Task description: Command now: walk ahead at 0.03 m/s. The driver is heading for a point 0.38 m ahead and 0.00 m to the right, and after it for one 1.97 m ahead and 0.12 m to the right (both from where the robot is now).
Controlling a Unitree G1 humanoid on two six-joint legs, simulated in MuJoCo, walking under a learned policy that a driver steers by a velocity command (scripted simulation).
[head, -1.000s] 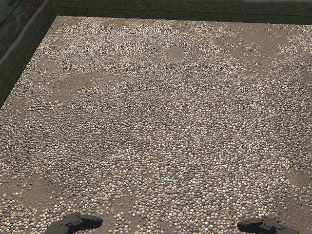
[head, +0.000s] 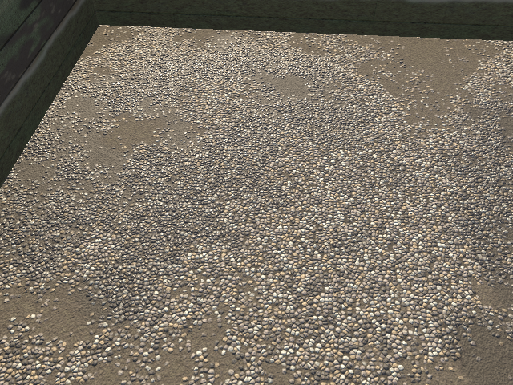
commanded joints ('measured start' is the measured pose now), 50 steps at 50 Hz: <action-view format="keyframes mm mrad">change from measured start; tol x8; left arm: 1 -10 100 29 -56 -1 -10 7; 31 -162 86 -29 -203 45 -36 -5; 50 0 105 16 -101 12 -34 -23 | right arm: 1 6 -101 -33 -63 1 -14 -4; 32 -185 -75 38 -245 -47 -36 3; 50 -58 -107 -13 -121 -9 -15 2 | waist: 1 3 5 -2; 50 5 6 -27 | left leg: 1 -64 71 -69 -44 180 47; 9 -83 54 -54 -73 35 40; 14 -80 50 -48 -30 200 19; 21 -77 47 -36 -11 84 20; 26 -79 54 -44 27 223 12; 31 -57 67 -52 24 144 21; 35 -35 86 -78 10 293 22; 50 -30 84 -80 -48 189 41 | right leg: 1 59 -58 84 -27 117 -56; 9 55 -46 79 -61 0 -57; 14 86 -49 79 -14 183 -63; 21 43 -40 88 -19 68 -52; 26 73 -52 91 38 230 -62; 31 39 -50 102 17 111 -40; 35 81 -74 115 25 272 -51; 50 60 -73 111 -38 158 -56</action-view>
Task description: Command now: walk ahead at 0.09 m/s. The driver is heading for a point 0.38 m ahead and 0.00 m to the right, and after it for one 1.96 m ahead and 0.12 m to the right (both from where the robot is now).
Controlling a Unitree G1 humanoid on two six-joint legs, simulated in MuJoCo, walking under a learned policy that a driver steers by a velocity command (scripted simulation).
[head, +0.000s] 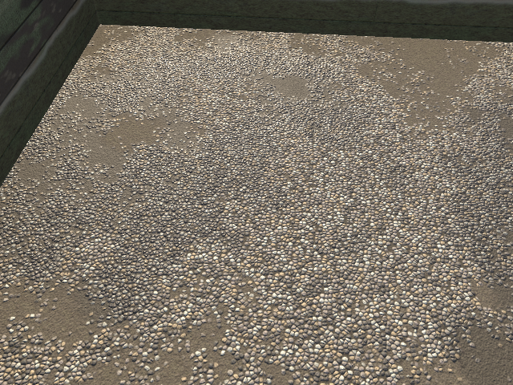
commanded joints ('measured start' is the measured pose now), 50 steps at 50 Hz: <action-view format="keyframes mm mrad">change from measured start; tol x8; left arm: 1 -8 93 33 -61 -5 -13 6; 40 75 68 46 56 -21 13 53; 50 -2 40 3 -50 19 -14 46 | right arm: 1 -14 -92 -34 -65 5 -13 -6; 15 14 -52 -33 -46 -2 -23 -17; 18 122 -88 -43 3 4 -19 -21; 40 143 -64 -58 45 18 -19 -24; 50 33 -42 -18 -74 -14 -36 -26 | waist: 1 -1 9 -24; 50 8 3 9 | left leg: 1 -42 81 -75 -35 183 44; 13 -60 54 -54 -65 71 45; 17 -60 60 -63 -51 210 29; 19 -44 54 -55 -66 92 39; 22 -57 65 -65 -59 204 33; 43 -75 49 -48 -62 169 20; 46 -74 29 -28 -63 28 24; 50 -95 29 -25 -25 155 12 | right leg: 1 47 -76 90 -21 149 -58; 13 48 -46 69 -44 18 -52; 17 68 -57 74 -25 176 -53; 19 51 -47 74 -48 61 -53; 23 72 -61 79 -39 199 -60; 31 40 -45 76 -58 96 -53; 43 70 -42 67 -44 145 -55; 46 35 -24 64 -58 1 -50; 50 62 -29 64 -10 140 -60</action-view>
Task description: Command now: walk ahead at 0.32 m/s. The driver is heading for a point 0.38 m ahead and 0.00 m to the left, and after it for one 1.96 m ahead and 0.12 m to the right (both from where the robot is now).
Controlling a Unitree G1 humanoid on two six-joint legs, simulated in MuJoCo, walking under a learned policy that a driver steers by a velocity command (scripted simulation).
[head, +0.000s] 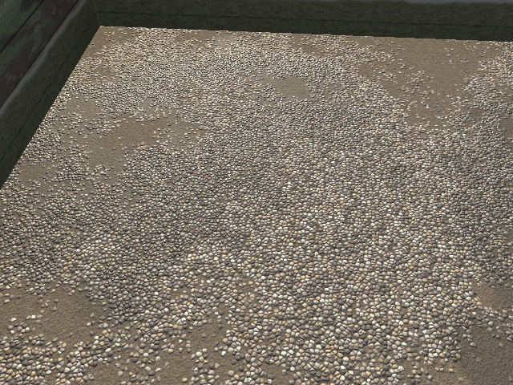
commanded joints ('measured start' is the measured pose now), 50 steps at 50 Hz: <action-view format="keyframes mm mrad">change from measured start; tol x8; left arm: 1 -37 91 10 -111 16 -23 -4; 23 -211 119 -8 -232 30 -27 -23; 50 -228 102 -17 -278 42 -34 -36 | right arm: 1 -59 -86 -10 -124 -12 -22 2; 25 -253 -106 27 -241 -30 -26 25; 50 -271 -109 33 -240 -32 -30 30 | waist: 1 10 -5 -5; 50 9 -4 -44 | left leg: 1 -90 20 -14 -13 161 18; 4 -77 19 -11 -14 80 24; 10 -80 31 -22 28 216 17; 50 -98 68 -60 45 212 28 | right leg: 1 56 -39 53 9 149 -56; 4 31 -35 61 -5 65 -47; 10 50 -46 64 54 208 -52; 31 20 -62 90 55 108 -17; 33 30 -68 83 83 203 -23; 37 18 -65 94 56 106 -15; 50 16 -67 88 73 184 -21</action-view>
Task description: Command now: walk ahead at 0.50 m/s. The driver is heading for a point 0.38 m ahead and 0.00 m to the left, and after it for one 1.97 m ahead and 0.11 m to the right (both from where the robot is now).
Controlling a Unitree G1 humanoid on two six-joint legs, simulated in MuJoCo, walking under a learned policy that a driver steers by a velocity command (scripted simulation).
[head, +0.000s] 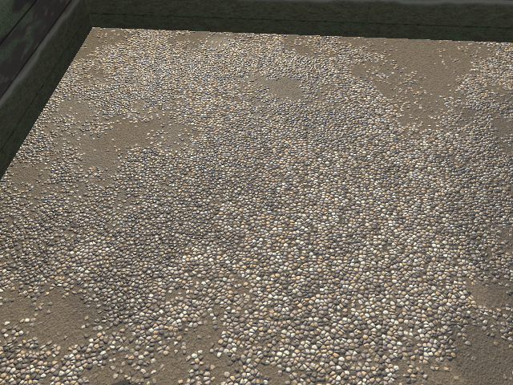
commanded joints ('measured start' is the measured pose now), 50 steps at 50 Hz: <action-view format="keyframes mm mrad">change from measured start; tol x8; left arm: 1 -65 71 23 -103 13 -24 -6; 50 -77 85 31 -84 -5 -14 6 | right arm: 1 -92 -78 -25 -113 -3 -17 -2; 50 -44 -90 -32 -82 0 -17 -5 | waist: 1 13 2 -68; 50 -5 7 -69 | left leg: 1 -46 75 -66 -29 268 22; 50 -20 78 -62 -50 184 19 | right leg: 1 70 -72 71 -2 250 -33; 6 56 -67 81 -31 148 -27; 11 71 -72 75 -6 254 -35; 15 58 -68 85 -34 152 -29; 21 72 -72 78 -9 258 -37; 25 60 -67 87 -37 155 -31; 30 71 -71 80 -12 259 -39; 34 60 -66 89 -39 155 -33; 50 65 -63 91 -38 167 -35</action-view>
